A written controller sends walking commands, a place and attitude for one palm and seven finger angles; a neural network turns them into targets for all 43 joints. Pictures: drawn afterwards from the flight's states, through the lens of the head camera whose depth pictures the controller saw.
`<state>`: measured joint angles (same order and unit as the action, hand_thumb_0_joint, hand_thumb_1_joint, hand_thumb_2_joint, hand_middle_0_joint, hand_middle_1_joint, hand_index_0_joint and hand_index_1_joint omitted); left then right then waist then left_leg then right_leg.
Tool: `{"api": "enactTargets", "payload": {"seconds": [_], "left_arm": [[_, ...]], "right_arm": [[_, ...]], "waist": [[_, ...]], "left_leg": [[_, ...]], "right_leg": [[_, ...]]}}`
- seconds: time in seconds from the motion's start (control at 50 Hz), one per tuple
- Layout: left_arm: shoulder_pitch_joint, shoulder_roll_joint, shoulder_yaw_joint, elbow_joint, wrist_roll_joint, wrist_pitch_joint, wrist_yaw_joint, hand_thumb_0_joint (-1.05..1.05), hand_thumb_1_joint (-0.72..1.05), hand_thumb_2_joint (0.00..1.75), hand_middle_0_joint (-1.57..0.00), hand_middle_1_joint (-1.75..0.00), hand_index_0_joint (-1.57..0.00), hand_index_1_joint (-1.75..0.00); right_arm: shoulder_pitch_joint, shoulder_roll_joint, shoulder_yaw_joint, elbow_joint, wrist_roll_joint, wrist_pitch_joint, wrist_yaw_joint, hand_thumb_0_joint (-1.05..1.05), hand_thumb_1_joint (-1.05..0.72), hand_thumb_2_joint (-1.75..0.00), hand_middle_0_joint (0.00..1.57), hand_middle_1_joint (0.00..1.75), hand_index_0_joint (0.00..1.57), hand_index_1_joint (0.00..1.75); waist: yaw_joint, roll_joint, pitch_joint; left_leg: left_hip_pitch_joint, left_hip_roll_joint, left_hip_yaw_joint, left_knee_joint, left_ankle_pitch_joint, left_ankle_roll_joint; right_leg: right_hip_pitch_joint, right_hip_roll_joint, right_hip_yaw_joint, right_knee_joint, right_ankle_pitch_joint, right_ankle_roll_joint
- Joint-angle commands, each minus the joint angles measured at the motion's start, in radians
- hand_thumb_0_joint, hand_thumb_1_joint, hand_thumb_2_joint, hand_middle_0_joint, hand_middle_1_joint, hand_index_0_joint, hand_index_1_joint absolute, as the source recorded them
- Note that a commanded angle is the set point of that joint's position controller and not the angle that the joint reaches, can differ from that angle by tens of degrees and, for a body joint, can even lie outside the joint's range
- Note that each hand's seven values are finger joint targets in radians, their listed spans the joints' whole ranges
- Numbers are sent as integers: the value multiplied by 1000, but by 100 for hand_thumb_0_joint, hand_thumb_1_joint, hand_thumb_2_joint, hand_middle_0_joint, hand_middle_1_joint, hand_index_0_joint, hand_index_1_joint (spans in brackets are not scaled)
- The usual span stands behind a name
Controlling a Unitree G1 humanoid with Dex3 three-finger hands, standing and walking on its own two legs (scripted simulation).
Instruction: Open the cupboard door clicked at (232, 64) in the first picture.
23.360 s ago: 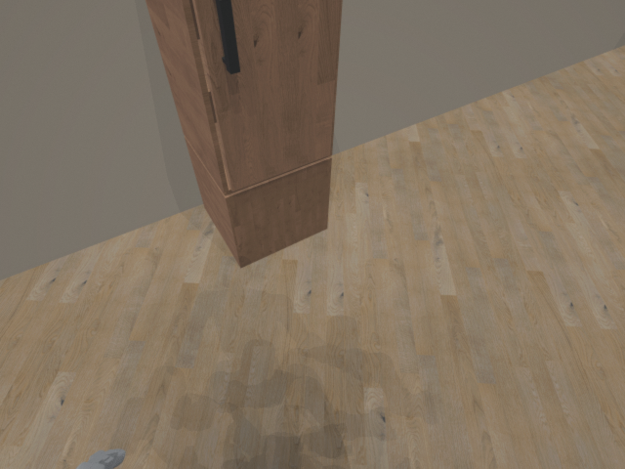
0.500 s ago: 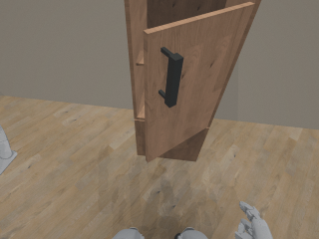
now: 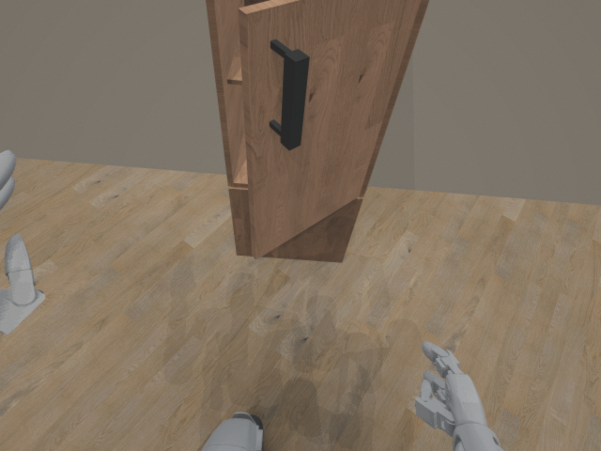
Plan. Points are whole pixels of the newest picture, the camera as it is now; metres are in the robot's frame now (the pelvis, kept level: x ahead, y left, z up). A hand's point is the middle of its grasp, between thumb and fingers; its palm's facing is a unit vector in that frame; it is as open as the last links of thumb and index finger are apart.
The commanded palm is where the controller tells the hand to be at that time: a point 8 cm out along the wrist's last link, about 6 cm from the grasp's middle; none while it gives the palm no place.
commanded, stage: stop stepping back and stand still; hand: left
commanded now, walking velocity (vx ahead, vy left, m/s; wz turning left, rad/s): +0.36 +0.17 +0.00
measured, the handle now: (284, 97) +0.57 +0.09 +0.14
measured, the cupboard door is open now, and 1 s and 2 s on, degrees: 41 41 41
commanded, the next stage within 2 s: let the arm hang, fingers relaxed in 0.80 s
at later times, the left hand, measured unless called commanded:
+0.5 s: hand out of the picture +0.10 +0.29 +0.18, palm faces +0.53 -0.77 -0.35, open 7.4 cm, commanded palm +0.05 +0.32 +0.19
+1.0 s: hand (2, 442) +0.11 +0.30 +0.05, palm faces +0.32 -0.83 -0.46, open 7.4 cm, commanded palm none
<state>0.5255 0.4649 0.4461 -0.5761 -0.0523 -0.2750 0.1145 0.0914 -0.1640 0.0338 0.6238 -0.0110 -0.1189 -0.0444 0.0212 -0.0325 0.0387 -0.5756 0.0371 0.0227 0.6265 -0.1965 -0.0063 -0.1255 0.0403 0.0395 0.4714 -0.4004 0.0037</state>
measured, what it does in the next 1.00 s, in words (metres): steps on the spot: left foot, then left foot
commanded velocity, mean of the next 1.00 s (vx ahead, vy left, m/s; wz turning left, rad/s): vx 0.13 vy -0.02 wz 0.00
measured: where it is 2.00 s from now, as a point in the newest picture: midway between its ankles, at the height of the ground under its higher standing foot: outside the picture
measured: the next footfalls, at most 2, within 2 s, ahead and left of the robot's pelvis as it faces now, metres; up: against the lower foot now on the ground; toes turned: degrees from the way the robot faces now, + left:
left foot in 0.06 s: +0.11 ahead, +0.08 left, +0.00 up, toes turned +1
left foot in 0.52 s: -0.07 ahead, +0.13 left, +0.00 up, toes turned +6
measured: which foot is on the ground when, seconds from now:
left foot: up 0.00-0.04, down 0.06-0.30, up 0.32-0.50, down 0.52-1.00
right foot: down 0.00-1.00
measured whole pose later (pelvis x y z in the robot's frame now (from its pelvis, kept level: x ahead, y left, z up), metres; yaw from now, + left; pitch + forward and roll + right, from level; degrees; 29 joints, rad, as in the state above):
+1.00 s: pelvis -0.10 +0.03 -0.01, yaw +4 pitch +1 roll +0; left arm 0.32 0.34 0.25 0.02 0.02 -0.08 0.05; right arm 0.22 -0.29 -0.03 0.74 -0.03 -0.07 -0.01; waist -0.01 0.06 -0.04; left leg -0.38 0.01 0.03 0.68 -0.33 0.03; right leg -0.38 -0.01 -0.09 0.73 -0.42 -0.02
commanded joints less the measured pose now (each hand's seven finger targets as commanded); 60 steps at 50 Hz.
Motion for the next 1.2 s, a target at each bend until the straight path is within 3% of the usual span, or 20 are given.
{"api": "enactTargets", "payload": {"seconds": [0.0,0.1,0.18,0.24,0.3,0.44,0.52,0.56,0.66,0.68,0.72,0.76,0.86,0.88,0.92,0.96,1.02,1.06,1.1,1.18], "left_arm": [[97,167,172,-123,-10,5,37,0,90,90,-20,-30,-20,-30],[48,168,120,-137,-11,12,44,0,90,90,-20,-30,-20,-30],[26,145,103,-185,1,19,57,0,90,90,-20,-30,-20,-30],[71,149,110,-144,9,33,58,0,90,90,-20,-30,-20,-30],[-6,178,130,-169,7,32,58,0,90,90,-20,-30,-20,-30],[-213,90,18,2,44,15,70,0,90,90,-20,-30,-20,-30],[-138,133,78,-102,22,-6,73,0,90,90,-20,-30,-20,-30],[-98,140,102,-130,35,-3,65,0,90,90,-20,-30,-20,-30],[20,129,110,-131,33,15,65,0,90,90,-20,-30,-20,-30],[8,133,110,-124,36,17,63,0,90,90,-20,-30,-20,-30],[-12,165,133,-71,27,33,63,0,90,90,-20,-30,-20,-30],[-61,151,134,-35,18,12,61,0,90,90,-20,-30,-20,-30],[-73,101,83,-46,30,-4,61,0,90,90,-20,-30,-20,-30],[-141,-117,-294,694,116,198,-78,0,90,90,-20,-30,-20,-30],[-87,-194,-327,751,86,282,-106,0,90,90,-20,-30,-20,-30],[-152,-188,-347,794,84,288,-106,0,90,90,-20,-30,-20,-30],[-236,-144,-355,997,74,275,-99,0,90,90,-20,-30,-20,-30],[-187,-95,-362,1171,75,270,-95,0,90,90,-20,-30,-20,-30],[-245,-50,-377,1293,76,257,-95,0,90,90,-20,-30,-20,-30],[-281,-131,-369,1431,75,245,-88,0,90,90,-20,-30,-20,-30]], "right_arm": [[-3,-130,-42,-172,13,-20,-34,0,-90,-90,20,30,20,30],[53,-184,-63,-173,11,-53,-38,0,-90,-90,20,30,20,30],[43,-175,-67,-166,-1,-86,-30,0,-90,-90,20,30,20,30],[24,-173,-67,-175,-3,-58,-33,0,-90,-90,20,30,20,30],[34,-173,-96,-149,-5,-27,-38,0,-90,-90,20,30,20,30],[65,-159,-63,-101,-3,-74,-76,0,-90,-90,20,30,20,30],[73,-184,-75,-146,11,-84,-65,0,-90,-90,20,30,20,30],[59,-154,-72,-128,-3,-90,-50,0,-90,-90,20,30,20,30],[44,-164,-65,-131,-1,-85,-30,0,-90,-90,20,30,20,30],[42,-161,-69,-138,-1,-75,-30,0,-90,-90,20,30,20,30],[47,-143,-73,-147,2,-60,-29,0,-90,-90,20,30,20,30],[75,-143,-75,-110,4,-70,-27,0,-90,-90,20,30,20,30],[39,-130,-55,-115,0,-75,-47,0,-90,-90,20,30,20,30],[120,-236,-106,141,-5,-46,67,0,-90,-90,20,30,20,30],[192,-193,-94,78,-8,45,60,0,-90,-90,20,30,20,30],[142,-254,-89,36,-36,70,38,0,-90,-90,20,30,20,30],[121,-252,-79,75,-46,71,27,0,-90,-90,20,30,20,30],[43,-215,-67,112,-25,90,28,0,-90,-90,20,30,20,30],[68,-143,-58,172,-9,124,28,0,-90,-90,20,30,20,30],[165,-100,-74,294,-11,133,20,0,-90,-90,20,30,20,30]], "waist": [[-35,-39,-207],[-33,258,-251],[-19,259,-148],[-22,218,-97],[-16,-224,-16],[-40,-4,-18],[-39,255,-90],[-50,240,-32],[-21,240,-76],[-20,163,-67],[-14,-176,-58],[-37,-94,-54],[-25,-60,-80],[-103,38,-28],[-55,154,-95],[-45,42,-87],[-27,118,-151],[27,56,-123],[-15,-226,-19],[-60,79,-73]], "left_leg": [[233,-46,7,18,39,6],[540,128,-220,-232,569,74],[217,141,-270,-507,-329,65],[61,42,-130,-412,-415,-14],[132,-63,-55,436,-181,-23],[322,-14,80,-83,-185,31],[407,269,-407,-374,-240,157],[296,303,-454,-440,-314,208],[135,170,-118,-290,-279,103],[72,111,-53,-183,-319,71],[-45,-38,28,294,-300,14],[-31,-3,-41,478,-229,1],[263,-5,41,15,-131,19],[213,31,14,44,-56,23],[297,162,-226,-117,275,104],[203,296,-438,-217,260,243],[308,225,-337,-159,662,200],[160,102,-184,-96,307,96],[180,-54,-42,53,-212,3],[303,-22,-39,27,-160,8]], "right_leg": [[-28,-226,55,-9,864,-64],[-185,-16,-72,135,72,22],[-24,2,-80,161,-118,-14],[90,-5,-103,-49,-86,-51],[-379,-402,449,-393,-448,-250],[-273,-236,84,-174,-241,-127],[-323,-14,-106,313,-79,5],[-336,-54,-42,453,-110,0],[10,-24,-142,76,17,-8],[54,-48,-77,-23,9,-33],[-33,-366,463,-284,-172,-195],[-73,-376,405,-268,-38,-218],[-128,-259,98,-167,191,-137],[-197,-294,-62,50,488,-112],[-308,-115,-108,268,124,-15],[-317,-59,-29,455,-198,7],[-224,-55,-6,352,-33,8],[10,-98,63,65,224,-9],[-132,-303,338,-201,245,-90],[-66,-260,212,-142,454,-160]]}}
